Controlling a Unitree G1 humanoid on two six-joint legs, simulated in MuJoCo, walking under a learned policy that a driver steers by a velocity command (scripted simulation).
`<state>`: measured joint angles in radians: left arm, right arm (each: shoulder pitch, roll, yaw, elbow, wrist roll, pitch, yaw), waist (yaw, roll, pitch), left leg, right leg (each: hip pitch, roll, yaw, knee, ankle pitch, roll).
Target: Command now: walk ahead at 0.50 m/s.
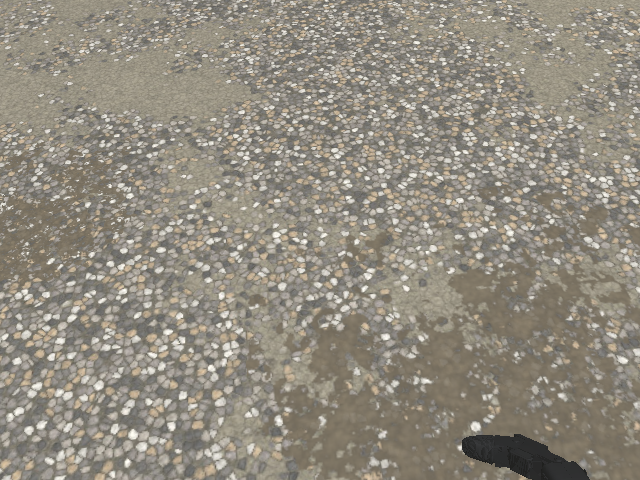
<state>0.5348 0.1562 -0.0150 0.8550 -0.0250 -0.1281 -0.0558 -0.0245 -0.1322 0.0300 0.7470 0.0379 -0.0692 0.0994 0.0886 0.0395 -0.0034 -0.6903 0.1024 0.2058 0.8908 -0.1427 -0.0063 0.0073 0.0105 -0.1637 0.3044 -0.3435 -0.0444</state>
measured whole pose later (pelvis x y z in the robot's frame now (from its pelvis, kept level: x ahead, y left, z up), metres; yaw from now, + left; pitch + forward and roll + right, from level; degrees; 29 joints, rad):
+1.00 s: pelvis +0.49 +0.02 +0.01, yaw +0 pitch +3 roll -1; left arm 0.36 0.20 0.03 1.01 0.01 -0.09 0.00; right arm 0.11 -0.25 -0.04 0.86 0.00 -0.07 -0.02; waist 0.04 0.04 -0.07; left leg -0.78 0.16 -0.08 0.96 0.01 0.01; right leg -0.16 0.07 -0.13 0.30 -0.21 -0.10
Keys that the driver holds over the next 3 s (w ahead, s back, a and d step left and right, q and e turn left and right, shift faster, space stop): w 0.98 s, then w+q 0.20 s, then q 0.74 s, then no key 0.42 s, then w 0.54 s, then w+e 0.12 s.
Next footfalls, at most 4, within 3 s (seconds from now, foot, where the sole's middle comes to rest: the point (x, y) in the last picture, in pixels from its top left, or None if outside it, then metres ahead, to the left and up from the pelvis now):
0.10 left None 0.20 0.10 -0.78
0.64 right None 0.50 -0.04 -0.78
1.28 left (292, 356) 0.78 0.21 -0.78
1.78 right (371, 318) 0.89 0.02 -0.78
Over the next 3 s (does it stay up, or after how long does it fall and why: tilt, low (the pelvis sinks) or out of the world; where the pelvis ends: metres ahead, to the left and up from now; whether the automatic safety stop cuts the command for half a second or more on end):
stays up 0.83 0.28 0.00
